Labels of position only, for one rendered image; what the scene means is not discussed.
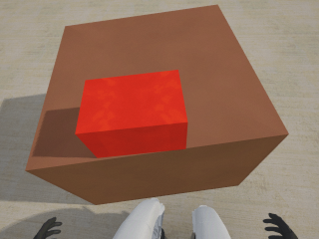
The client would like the robot left shin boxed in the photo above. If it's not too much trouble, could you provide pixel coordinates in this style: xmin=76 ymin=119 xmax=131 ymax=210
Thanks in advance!
xmin=151 ymin=198 xmax=162 ymax=239

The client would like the robot left thigh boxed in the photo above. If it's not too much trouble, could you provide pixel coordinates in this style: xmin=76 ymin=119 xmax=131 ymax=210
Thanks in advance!
xmin=113 ymin=199 xmax=164 ymax=239

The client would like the right robot hand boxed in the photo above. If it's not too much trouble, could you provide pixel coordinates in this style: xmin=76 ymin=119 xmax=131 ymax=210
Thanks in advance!
xmin=262 ymin=213 xmax=298 ymax=239

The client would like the carton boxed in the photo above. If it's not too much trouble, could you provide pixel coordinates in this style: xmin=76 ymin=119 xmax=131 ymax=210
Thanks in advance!
xmin=75 ymin=70 xmax=188 ymax=158

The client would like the left robot hand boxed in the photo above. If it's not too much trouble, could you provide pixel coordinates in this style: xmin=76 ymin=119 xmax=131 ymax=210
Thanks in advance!
xmin=33 ymin=217 xmax=63 ymax=239

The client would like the pedestal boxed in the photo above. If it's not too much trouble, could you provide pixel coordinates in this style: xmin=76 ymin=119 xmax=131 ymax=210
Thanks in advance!
xmin=25 ymin=4 xmax=289 ymax=205

